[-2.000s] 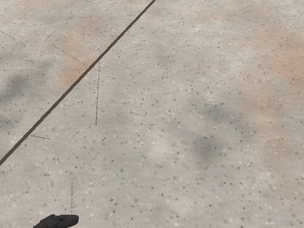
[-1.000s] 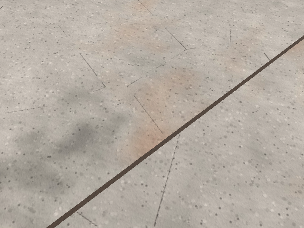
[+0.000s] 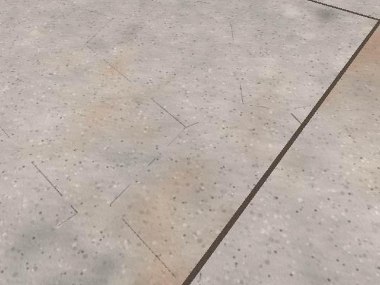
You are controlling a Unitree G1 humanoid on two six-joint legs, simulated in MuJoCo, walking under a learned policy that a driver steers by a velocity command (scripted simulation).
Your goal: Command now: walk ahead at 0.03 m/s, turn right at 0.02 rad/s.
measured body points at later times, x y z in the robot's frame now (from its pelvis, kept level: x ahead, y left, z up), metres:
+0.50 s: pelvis +0.02 -0.01 +0.00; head +0.03 -0.01 +0.45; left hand +0.07 +0.24 -0.14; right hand +0.11 -0.27 -0.14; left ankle +0.05 +0.12 -0.73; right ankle -0.02 -0.13 -0.73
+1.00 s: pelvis +0.02 -0.01 +0.00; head +0.02 -0.01 +0.45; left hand +0.01 +0.23 -0.15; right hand +0.06 -0.26 -0.15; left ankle +0.04 +0.12 -0.73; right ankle -0.02 -0.13 -0.73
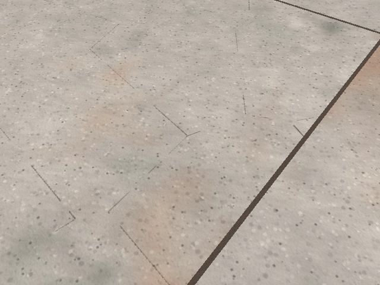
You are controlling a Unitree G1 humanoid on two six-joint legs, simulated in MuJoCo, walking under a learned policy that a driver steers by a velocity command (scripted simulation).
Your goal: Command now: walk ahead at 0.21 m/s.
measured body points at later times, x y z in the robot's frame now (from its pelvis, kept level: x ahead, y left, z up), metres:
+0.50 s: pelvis +0.18 +0.01 +0.00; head +0.21 +0.02 +0.45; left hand +0.40 +0.24 -0.10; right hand +0.07 -0.22 -0.14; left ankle +0.02 +0.12 -0.73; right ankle +0.37 -0.13 -0.69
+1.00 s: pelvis +0.47 -0.03 +0.01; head +0.49 -0.03 +0.46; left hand +0.45 +0.23 -0.13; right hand +0.65 -0.28 -0.10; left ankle +0.67 +0.14 -0.68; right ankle +0.40 -0.12 -0.73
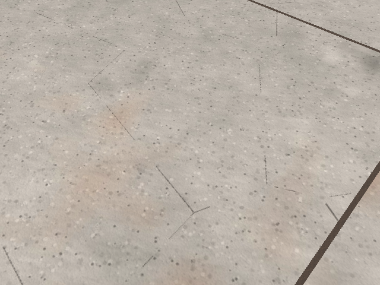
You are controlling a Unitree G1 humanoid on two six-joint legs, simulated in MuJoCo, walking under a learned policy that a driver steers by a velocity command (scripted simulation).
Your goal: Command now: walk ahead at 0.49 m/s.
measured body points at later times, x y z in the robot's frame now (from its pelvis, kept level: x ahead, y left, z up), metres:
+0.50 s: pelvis +0.29 +0.06 +0.00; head +0.31 +0.06 +0.45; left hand +0.46 +0.31 -0.11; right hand +0.28 -0.21 -0.13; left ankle +0.24 +0.14 -0.75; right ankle +0.46 -0.12 -0.68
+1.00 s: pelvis +0.58 -0.01 +0.00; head +0.59 -0.02 +0.45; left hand +0.58 +0.25 -0.13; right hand +0.72 -0.28 -0.12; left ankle +0.72 +0.17 -0.67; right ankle +0.55 -0.09 -0.75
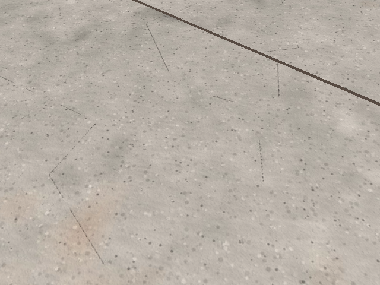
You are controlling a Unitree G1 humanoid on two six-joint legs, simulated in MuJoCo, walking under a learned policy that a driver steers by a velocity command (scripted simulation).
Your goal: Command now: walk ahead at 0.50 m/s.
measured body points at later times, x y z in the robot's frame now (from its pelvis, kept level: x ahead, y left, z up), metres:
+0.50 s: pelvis +0.29 +0.07 +0.00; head +0.30 +0.08 +0.45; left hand +0.40 +0.34 -0.13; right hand +0.32 -0.19 -0.14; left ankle +0.29 +0.15 -0.75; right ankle +0.35 -0.10 -0.67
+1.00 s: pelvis +0.55 +0.00 -0.01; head +0.59 -0.02 +0.44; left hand +0.63 +0.26 -0.13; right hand +0.64 -0.28 -0.15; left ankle +0.54 +0.15 -0.67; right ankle +0.60 -0.08 -0.75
